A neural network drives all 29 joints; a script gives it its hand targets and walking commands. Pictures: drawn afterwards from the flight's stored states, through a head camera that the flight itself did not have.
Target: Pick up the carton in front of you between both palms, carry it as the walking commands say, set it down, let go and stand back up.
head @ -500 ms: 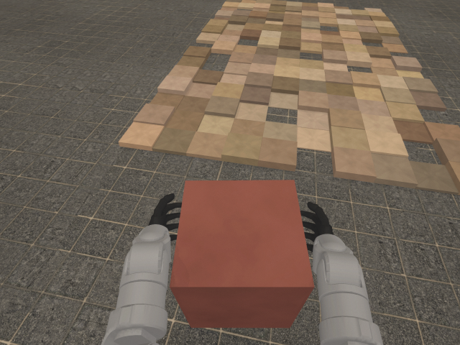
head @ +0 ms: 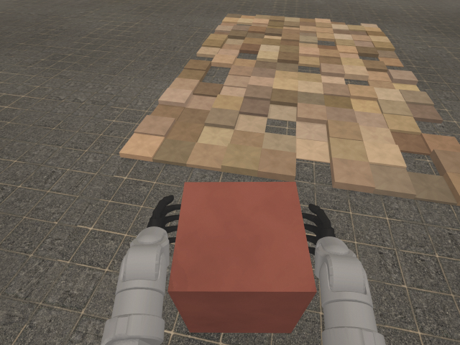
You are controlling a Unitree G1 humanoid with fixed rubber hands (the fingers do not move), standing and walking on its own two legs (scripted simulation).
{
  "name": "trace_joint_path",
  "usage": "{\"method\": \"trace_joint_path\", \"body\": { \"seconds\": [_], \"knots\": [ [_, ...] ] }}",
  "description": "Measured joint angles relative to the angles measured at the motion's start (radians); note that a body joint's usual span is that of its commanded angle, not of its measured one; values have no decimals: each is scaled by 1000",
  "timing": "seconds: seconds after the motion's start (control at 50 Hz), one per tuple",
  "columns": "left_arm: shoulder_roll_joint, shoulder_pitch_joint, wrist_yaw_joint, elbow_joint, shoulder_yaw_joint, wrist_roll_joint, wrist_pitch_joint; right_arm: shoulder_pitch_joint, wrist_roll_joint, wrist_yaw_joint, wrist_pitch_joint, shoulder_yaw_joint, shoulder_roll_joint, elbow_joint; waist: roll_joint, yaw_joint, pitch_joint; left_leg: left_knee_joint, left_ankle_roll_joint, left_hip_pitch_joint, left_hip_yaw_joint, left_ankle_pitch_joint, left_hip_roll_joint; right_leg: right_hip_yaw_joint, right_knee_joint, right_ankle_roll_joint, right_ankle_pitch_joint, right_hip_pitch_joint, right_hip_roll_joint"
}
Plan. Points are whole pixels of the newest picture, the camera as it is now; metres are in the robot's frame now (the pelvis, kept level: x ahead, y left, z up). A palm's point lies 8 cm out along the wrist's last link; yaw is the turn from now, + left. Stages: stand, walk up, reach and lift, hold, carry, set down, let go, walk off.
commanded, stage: hold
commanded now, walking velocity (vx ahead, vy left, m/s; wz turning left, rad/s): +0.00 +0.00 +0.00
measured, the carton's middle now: (240, 260) +0.28 +0.00 -0.03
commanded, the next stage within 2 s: carry in 0.32 s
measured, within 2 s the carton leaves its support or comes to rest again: neither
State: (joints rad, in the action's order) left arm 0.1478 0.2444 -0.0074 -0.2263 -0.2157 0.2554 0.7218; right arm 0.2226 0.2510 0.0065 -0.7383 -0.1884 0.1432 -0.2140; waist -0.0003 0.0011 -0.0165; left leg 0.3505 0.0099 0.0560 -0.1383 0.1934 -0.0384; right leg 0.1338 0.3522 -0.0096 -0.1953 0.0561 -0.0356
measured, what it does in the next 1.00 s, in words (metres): walks ahead: right foot, then left foot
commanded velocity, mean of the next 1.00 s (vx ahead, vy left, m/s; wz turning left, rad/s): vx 0.36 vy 0.00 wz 0.00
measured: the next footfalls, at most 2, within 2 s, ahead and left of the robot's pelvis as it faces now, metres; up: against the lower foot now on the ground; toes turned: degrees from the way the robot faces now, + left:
right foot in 0.70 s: +0.12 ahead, -0.10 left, +0.00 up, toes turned -9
left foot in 0.98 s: +0.35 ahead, +0.13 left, +0.00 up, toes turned +11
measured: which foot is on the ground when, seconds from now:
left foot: down 0.00-0.70, up 0.72-0.96, down 0.98-1.00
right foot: down 0.00-0.52, up 0.54-0.68, down 0.70-0.98, up 1.00-1.00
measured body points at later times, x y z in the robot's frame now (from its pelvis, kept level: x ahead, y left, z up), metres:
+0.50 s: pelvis +0.01 +0.01 -0.01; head -0.04 +0.02 +0.44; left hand +0.31 +0.16 +0.06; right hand +0.31 -0.14 +0.05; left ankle +0.00 +0.14 -0.74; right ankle +0.01 -0.13 -0.75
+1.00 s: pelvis +0.23 +0.04 -0.02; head +0.21 +0.05 +0.43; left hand +0.49 +0.20 +0.08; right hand +0.50 -0.10 +0.08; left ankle +0.31 +0.12 -0.75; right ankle +0.08 -0.09 -0.74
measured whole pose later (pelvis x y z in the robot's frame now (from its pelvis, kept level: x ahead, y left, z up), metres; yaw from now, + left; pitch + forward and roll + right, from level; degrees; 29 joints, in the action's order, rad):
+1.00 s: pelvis +0.23 +0.04 -0.02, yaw -1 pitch +4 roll +1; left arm 0.13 0.07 -0.13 0.52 -0.07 0.05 1.22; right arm 0.06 0.06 0.12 -1.22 -0.06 0.13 0.50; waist -0.05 -0.04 -0.14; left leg 0.54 -0.04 0.44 0.24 0.17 0.03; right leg -0.14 0.55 -0.05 -0.49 0.09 0.12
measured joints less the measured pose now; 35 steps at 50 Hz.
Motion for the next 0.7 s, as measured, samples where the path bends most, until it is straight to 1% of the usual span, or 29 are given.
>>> {"method": "trace_joint_path", "body": {
  "seconds": [0.12,0.3,0.34,0.38,0.42,0.48,0.5,0.54,0.58,0.6,0.64,0.68,0.7],
  "knots": [
    [7,31,10,-25,-26,22,28,33,20,-12,-28,-26,7,-28,0,-1,9,2,0,-15,2,-2,0,0,3,0,2,-14,0],
    [14,59,15,-40,-51,35,23,61,31,-18,-23,-48,13,-44,1,-1,26,21,2,-1,4,-2,1,-3,21,0,3,-1,-2],
    [14,60,15,-38,-50,34,24,61,31,-18,-24,-48,13,-40,0,0,-4,59,3,48,17,20,6,-16,55,-2,-16,46,2],
    [12,51,10,-24,-37,27,29,49,24,-14,-28,-38,11,-24,-2,2,-40,116,6,104,41,110,18,-41,101,-1,-89,96,13],
    [10,44,3,8,-22,13,43,39,8,-9,-41,-30,8,11,-2,4,-68,162,5,154,68,183,33,-65,122,1,-125,134,24],
    [9,36,-8,85,4,-13,79,26,-30,2,-72,-16,0,89,-15,6,-93,200,0,201,111,164,43,-82,156,-5,-84,179,46],
    [7,28,-16,116,15,-24,97,20,-43,11,-89,-8,-1,115,-23,5,-102,197,-1,202,125,147,41,-83,176,-8,-94,190,57],
    [0,8,-25,180,23,-46,141,16,-62,24,-130,7,4,162,-28,1,-126,182,-5,200,151,103,43,-97,244,-7,-189,224,75],
    [-16,-13,-32,237,27,-77,187,12,-77,41,-173,39,3,199,-15,-5,-144,172,-10,194,167,109,54,-145,326,-5,-258,273,79],
    [-23,-20,-39,262,33,-94,212,5,-82,53,-199,54,2,224,-5,-7,-148,156,-12,185,170,118,62,-172,338,-2,-274,290,77],
    [-29,-29,-55,312,47,-125,260,-16,-99,70,-251,72,-3,293,13,-8,-151,120,-10,163,168,125,79,-220,292,0,-251,304,65],
    [-23,-33,-64,372,56,-143,300,-39,-116,82,-299,80,-7,376,25,-6,-146,118,-1,147,164,143,92,-273,167,-1,-165,277,51],
    [-14,-36,-68,402,61,-148,316,-52,-125,86,-318,78,-9,420,28,-2,-145,144,3,149,158,167,95,-288,119,12,-99,255,46]
  ]
}}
